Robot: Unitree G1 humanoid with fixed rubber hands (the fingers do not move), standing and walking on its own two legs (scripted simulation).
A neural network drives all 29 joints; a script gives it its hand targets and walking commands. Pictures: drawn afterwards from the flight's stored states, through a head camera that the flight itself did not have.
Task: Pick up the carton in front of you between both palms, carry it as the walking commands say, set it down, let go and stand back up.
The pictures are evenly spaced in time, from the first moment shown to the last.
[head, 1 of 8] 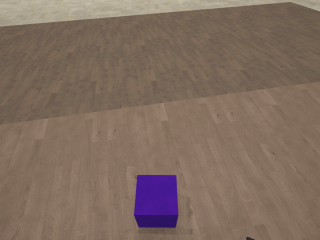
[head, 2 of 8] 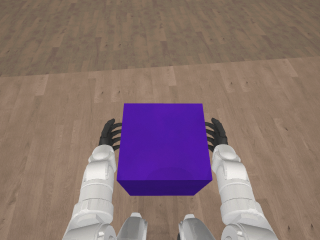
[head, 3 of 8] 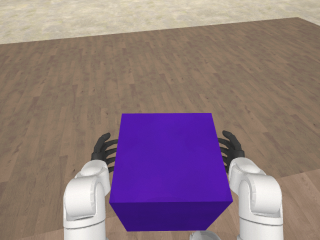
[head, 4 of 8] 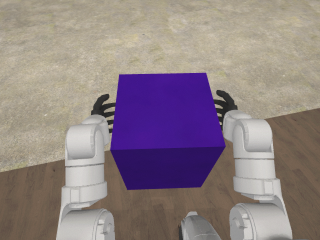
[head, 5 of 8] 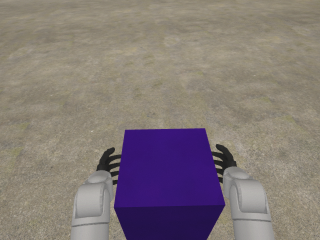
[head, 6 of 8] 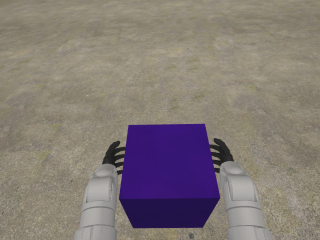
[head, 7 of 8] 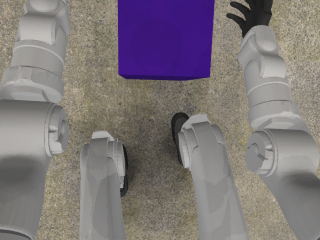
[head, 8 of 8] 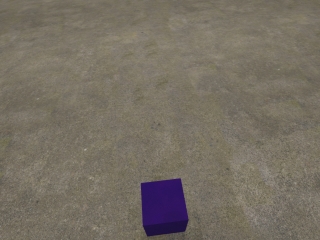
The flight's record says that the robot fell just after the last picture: no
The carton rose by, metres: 0.69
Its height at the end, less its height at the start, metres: -0.37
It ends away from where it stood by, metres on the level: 5.64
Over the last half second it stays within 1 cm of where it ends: yes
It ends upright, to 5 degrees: yes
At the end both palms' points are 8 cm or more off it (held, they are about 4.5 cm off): yes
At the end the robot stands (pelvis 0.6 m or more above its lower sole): yes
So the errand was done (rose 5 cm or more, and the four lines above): yes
